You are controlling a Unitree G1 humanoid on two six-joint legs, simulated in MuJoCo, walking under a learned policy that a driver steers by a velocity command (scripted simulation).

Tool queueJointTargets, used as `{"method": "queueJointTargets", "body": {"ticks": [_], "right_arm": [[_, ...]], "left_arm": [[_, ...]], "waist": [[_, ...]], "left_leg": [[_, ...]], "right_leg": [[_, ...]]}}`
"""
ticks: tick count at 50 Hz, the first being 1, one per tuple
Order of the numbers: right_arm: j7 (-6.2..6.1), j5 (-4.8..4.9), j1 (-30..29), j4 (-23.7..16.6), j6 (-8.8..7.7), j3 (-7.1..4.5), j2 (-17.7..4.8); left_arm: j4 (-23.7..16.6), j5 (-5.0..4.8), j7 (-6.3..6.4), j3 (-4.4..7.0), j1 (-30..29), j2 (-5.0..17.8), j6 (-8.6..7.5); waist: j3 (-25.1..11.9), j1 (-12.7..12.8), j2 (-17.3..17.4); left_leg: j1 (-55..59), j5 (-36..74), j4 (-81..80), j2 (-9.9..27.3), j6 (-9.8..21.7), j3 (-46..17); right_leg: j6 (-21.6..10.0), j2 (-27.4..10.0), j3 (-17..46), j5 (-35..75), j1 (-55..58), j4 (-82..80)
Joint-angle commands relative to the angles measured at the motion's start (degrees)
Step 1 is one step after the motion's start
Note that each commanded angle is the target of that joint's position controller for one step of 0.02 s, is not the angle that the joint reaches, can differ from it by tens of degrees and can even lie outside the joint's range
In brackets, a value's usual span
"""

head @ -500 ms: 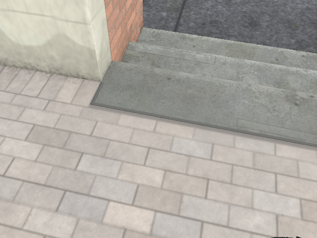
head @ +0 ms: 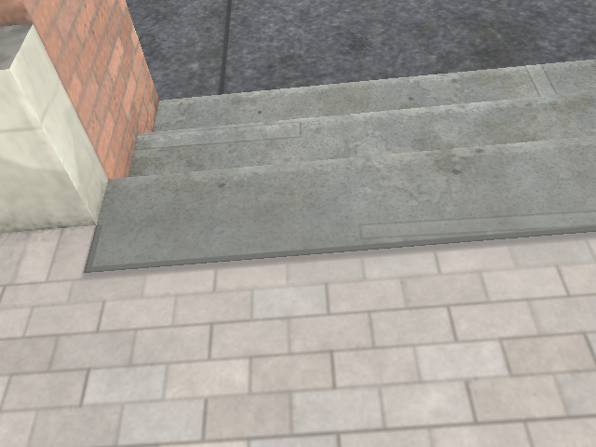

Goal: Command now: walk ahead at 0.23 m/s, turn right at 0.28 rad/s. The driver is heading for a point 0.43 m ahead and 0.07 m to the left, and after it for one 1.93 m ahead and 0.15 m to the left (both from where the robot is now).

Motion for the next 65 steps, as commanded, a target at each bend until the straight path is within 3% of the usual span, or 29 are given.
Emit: {"method": "queueJointTargets", "body": {"ticks": [1, 6, 15, 18, 20, 21, 22, 23, 24, 25, 26, 27, 30, 35, 40, 43, 44, 45, 46, 47, 48, 49, 51, 54, 57, 60, 63, 64, 65], "right_arm": [[0.99, 0.16, -6.1, -3.8, -2.82, -0.65, -3.6], [2.21, 0.81, -7.0, -3.0, -4.34, 0.18, -2.8], [3.86, 1.63, -8.8, -4.5, -4.97, 1.73, -2.9], [4.71, 1.60, -6.1, -4.3, -4.95, 1.72, -3.6], [4.50, 1.39, 5.0, -0.8, -4.63, -0.08, -6.2], [3.96, 1.78, 14.7, 1.2, -4.45, -1.93, -10.5], [3.67, 1.64, 19.1, 1.4, -4.33, -2.97, -17.0], [3.90, 1.58, 19.0, 0.9, -4.83, -1.39, -12.3], [3.79, 1.04, 15.5, -0.1, -5.20, -0.62, -9.6], [3.71, 0.65, 12.5, -1.3, -5.35, -0.03, -7.5], [3.67, 0.24, 9.5, -2.4, -5.36, 0.64, -5.8], [3.53, -0.57, 6.9, -3.2, -5.45, 1.39, -4.5], [2.94, -0.98, 5.7, -2.7, -5.69, 1.44, -5.4], [1.17, -1.09, 6.5, -1.1, -5.43, 1.89, -5.6], [-0.43, -0.50, 6.6, -0.1, -2.84, 1.35, -7.5], [-1.41, -0.16, 4.6, -1.7, -0.75, 1.03, -7.6], [-1.42, -0.18, 4.0, -2.5, -0.54, 1.14, -7.6], [-0.83, -1.93, 7.3, -4.2, -1.20, 2.09, -4.9], [0.37, -1.90, 11.2, -5.1, -1.78, 3.19, -2.1], [1.53, -0.82, 9.4, -4.4, -2.27, 2.30, -6.7], [1.76, 0.42, 5.4, -5.9, -2.09, 2.09, -7.0], [1.44, 0.05, 4.1, -5.8, -1.53, 2.05, -6.3], [0.70, -0.66, 4.2, -6.2, -0.12, 1.86, -5.7], [0.11, -0.62, 7.7, -5.0, -0.08, 2.53, -3.4], [-0.09, -0.34, 6.7, -5.3, -0.03, 2.59, -3.7], [0.15, -0.21, 5.7, -5.9, -0.34, 2.41, -3.9], [1.05, -1.20, 7.8, -5.5, -1.45, 2.32, -3.0], [0.97, -2.48, 8.2, -6.4, -1.75, 1.78, -6.7], [0.90, -3.01, 5.1, -6.2, -1.50, 1.34, -9.3]], "left_arm": [[-1.5, 0.05, 0.69, 1.70, 2.8, 8.2, -1.86], [-0.6, -0.13, 0.27, 2.47, 2.4, 10.6, -2.70], [2.3, -0.41, -0.76, 3.42, 3.2, 11.2, -3.24], [2.0, -0.97, -0.90, 3.80, 1.1, 11.8, -2.88], [1.4, -0.91, -0.71, 3.37, -0.6, 10.8, -2.67], [0.1, 0.13, -0.40, 2.44, -0.9, 8.8, -2.75], [-3.6, 1.73, -0.80, 0.48, 0.3, 3.1, -4.15], [-3.1, -0.12, -1.36, 0.86, -1.4, 6.4, -6.17], [-3.9, -2.10, -2.03, 1.45, -3.9, 9.4, -7.42], [-3.3, -2.12, -2.01, 1.33, -4.6, 9.5, -7.80], [-2.8, -1.06, -1.84, 1.53, -5.0, 9.3, -7.64], [-2.5, -0.50, -1.79, 1.88, -4.5, 9.3, -6.95], [-1.2, 0.02, -1.91, 1.55, -1.0, 6.7, -4.69], [-3.9, -0.11, -2.46, -0.02, -9.2, 3.0, -4.32], [-6.8, -0.13, -4.79, 0.69, -11.6, 5.6, -4.31], [-5.7, 0.23, -5.46, 2.08, -3.0, 8.2, -4.37], [-5.1, 0.41, -4.85, 3.02, 2.5, 10.4, -4.55], [-6.2, 0.99, -3.74, 3.96, 4.7, 15.3, -4.22], [-7.9, 1.59, -3.03, 3.54, 2.7, 15.7, -3.56], [-9.6, 0.86, -2.68, 3.00, -0.3, 12.6, -2.69], [-10.9, 0.26, -2.12, 2.40, -4.4, 10.4, -2.04], [-11.3, -0.36, -1.88, 1.86, -6.8, 8.9, -1.31], [-12.2, 0.23, -1.44, 1.95, -9.2, 9.3, -0.28], [-12.7, 1.02, -0.85, 2.60, -8.8, 10.4, 0.23], [-12.5, 0.70, -0.44, 2.57, -8.2, 10.2, 0.76], [-12.2, 0.90, -0.57, 1.97, -8.5, 9.3, 1.36], [-11.0, 0.84, -0.78, 0.49, -6.9, 5.9, 1.60], [-10.6, 1.43, -0.85, -0.17, -4.7, 3.8, 1.34], [-11.8, 1.12, -1.11, -0.06, -3.2, 3.2, 0.80]], "waist": [[-0.9, 1.4, -9.5], [1.0, 2.8, -9.9], [4.4, 3.9, -7.6], [3.5, 1.4, -7.6], [-2.7, -4.4, -5.4], [-8.3, -8.4, 0.2], [-12.3, -6.7, 16.6], [-13.7, -8.3, 11.9], [-7.5, -7.7, 8.7], [-5.3, -6.4, 3.6], [-3.0, -4.9, 0.6], [-1.7, -3.1, 1.2], [-1.3, -0.4, 1.6], [-0.6, -3.2, 1.5], [-0.9, -3.2, 1.6], [-4.1, 0.9, 1.5], [-7.0, 4.1, -1.2], [-13.7, 2.4, -12.1], [-22.3, -0.6, -18.9], [-22.8, 1.5, -9.2], [-15.3, 0.8, -5.2], [-8.8, -0.8, 0.4], [-4.1, -2.9, -2.8], [-7.0, -3.0, -7.7], [-9.7, -1.4, -8.8], [-8.3, -0.7, -10.2], [-6.4, -2.4, -8.8], [-5.4, -1.0, -1.5], [-2.9, 2.9, 11.1]], "left_leg": [[-11.2, 6.0, -7.5, 2.4, -0.2, -2.4], [-6.7, 8.2, -19.0, 2.7, -0.4, -0.7], [-5.2, 5.6, -23.5, 3.7, 3.5, 0.6], [2.2, 5.5, -25.3, 2.1, 6.1, 3.1], [20.1, 7.0, -27.5, -2.4, 8.3, 6.2], [34.1, 3.3, -29.4, 3.0, 11.4, -3.8], [49.5, -6.8, -37.8, 17.2, 21.3, -35.7], [51.4, -13.9, -43.5, 19.3, 22.6, -44.2], [47.6, -10.6, -43.3, 18.4, 20.7, -37.0], [42.1, -5.1, -42.6, 16.2, 18.5, -29.5], [36.1, 0.8, -43.4, 14.5, 17.2, -24.3], [31.1, 11.4, -44.3, 13.2, 16.1, -19.8], [24.3, 41.3, -44.4, 11.0, 15.2, -8.1], [21.9, 44.9, -45.4, 6.1, 9.5, 3.6], [31.7, 46.5, -39.7, 10.3, 8.8, 3.7], [33.3, 57.3, -24.4, 10.0, 8.1, 4.2], [29.2, 51.4, -12.8, 6.9, 5.5, 6.0], [14.9, 18.9, 6.3, 0.1, 1.8, 7.0], [-2.6, -24.6, 24.2, -9.9, -1.7, -0.8], [-3.7, -20.2, 26.3, -5.2, -0.2, -8.2], [-5.4, -16.7, 24.6, -3.1, 0.1, -7.3], [-5.3, -14.1, 19.0, -0.9, 0.1, -6.0], [0.9, -10.3, 8.2, 0.2, -0.4, -4.2], [6.5, -8.1, -2.1, -0.3, -2.4, -2.1], [9.5, -3.2, -7.9, 0.5, -2.9, -2.1], [11.1, -2.1, -13.9, 0.5, -2.2, -1.3], [19.7, 5.7, -29.8, 0.8, 0.9, -0.5], [21.1, 7.5, -35.3, 9.4, 3.9, -10.2], [16.0, 9.2, -38.8, 16.4, 10.6, -19.0]], "right_leg": [[-6.9, -13.7, 17.7, -10.3, 14.5, -15.6], [-7.8, -14.2, 14.3, -7.7, 13.7, -17.3], [-7.6, -17.1, 6.8, -1.4, 15.5, -17.0], [-5.9, -16.9, 2.7, 6.7, 13.8, -13.1], [-2.9, -12.7, -3.6, 25.9, 8.1, 1.6], [0.7, -9.2, -8.2, 23.4, -1.3, 18.7], [5.5, 1.7, -8.0, -10.9, -24.8, 39.9], [4.6, 0.9, 2.4, -18.2, -32.5, 48.3], [3.0, -2.5, 2.7, -14.0, -37.0, 49.8], [2.0, -5.4, 1.9, -9.2, -34.8, 47.3], [2.0, -7.4, 1.6, -5.6, -32.0, 43.0], [2.3, -8.6, 1.6, -3.3, -27.8, 40.3], [4.3, -7.7, -0.6, -0.3, -21.8, 36.4], [4.0, -4.0, -3.5, 19.6, -15.4, 14.2], [2.3, -2.1, -3.5, 16.0, -17.6, 8.2], [-0.5, 1.8, -5.9, 9.5, -10.7, 5.9], [-3.0, 1.0, -3.1, 20.6, -1.5, 0.0], [-10.0, -11.0, 12.4, 45.7, 14.9, 3.8], [-22.9, -23.6, 36.3, 47.9, 28.7, 1.2], [-20.5, -21.0, 32.8, 35.6, 23.8, -1.9], [-17.5, -18.3, 26.7, 26.3, 16.3, -3.3], [-14.4, -15.6, 22.1, 18.8, 7.1, -5.9], [-11.6, -10.6, 18.2, 8.8, -5.1, -8.7], [-11.6, -8.7, 14.0, 15.0, -6.7, -7.7], [-10.5, -9.0, 13.9, 10.2, -6.0, -6.6], [-8.9, -9.0, 15.5, 1.0, -6.2, -5.6], [-3.6, -5.8, 13.9, -5.0, -8.7, -1.0], [0.1, -1.5, 10.0, -9.5, -11.2, 6.7], [2.7, 3.9, 2.6, -13.5, -12.5, 10.9]]}}
Next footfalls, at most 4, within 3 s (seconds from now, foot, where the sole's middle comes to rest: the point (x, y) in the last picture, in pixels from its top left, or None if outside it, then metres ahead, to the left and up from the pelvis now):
0.42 left None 0.25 0.18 -0.78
0.88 right None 0.49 0.05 -0.78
1.26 left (219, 441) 0.51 0.30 -0.78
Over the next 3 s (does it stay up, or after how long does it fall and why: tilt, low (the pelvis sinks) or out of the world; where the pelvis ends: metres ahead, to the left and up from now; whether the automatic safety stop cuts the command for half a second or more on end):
stays up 0.47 0.21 -0.01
